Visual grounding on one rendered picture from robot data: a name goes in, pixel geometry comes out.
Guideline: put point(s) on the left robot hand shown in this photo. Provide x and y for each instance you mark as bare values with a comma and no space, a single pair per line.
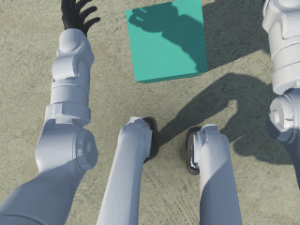
73,19

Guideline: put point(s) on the left robot foot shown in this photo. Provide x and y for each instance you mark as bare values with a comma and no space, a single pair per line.
149,123

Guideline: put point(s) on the left robot upper arm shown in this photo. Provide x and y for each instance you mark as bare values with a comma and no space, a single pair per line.
63,157

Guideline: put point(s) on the right robot upper arm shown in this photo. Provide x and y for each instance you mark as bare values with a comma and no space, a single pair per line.
283,125

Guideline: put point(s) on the left robot shin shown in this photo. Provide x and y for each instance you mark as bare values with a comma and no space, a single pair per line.
133,119

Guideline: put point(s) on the robot right forearm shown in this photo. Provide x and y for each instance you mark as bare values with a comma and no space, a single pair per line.
281,21

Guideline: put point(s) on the robot left forearm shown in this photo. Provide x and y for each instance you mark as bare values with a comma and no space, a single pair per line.
71,75

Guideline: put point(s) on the carton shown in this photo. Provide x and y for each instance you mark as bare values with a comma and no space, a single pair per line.
167,41

